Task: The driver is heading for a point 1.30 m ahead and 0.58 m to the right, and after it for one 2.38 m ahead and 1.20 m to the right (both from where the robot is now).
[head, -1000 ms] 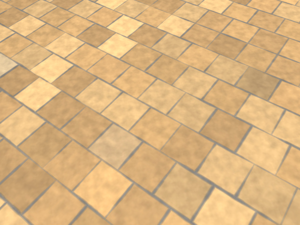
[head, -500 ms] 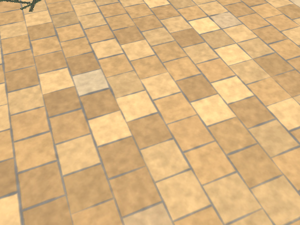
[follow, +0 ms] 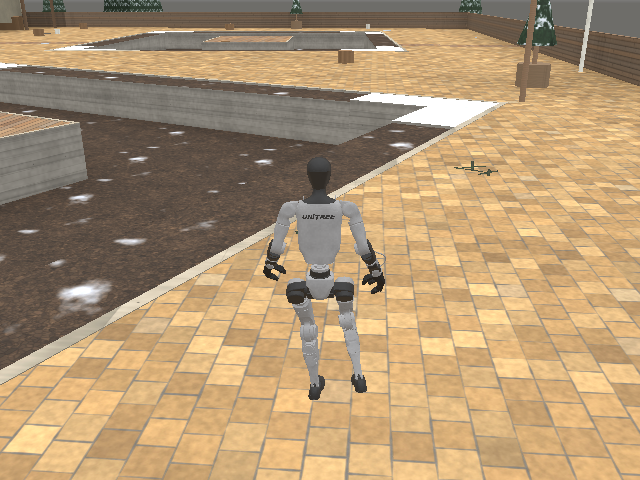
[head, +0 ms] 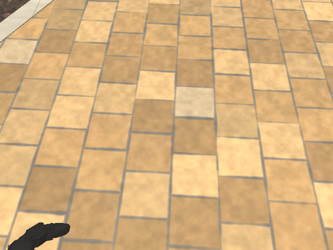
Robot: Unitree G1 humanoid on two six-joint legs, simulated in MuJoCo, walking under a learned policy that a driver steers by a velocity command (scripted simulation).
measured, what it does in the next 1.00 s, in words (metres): walks ahead, turning right: right foot, then left foot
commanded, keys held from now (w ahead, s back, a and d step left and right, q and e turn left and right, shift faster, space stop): e+shift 0.96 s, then shift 0.04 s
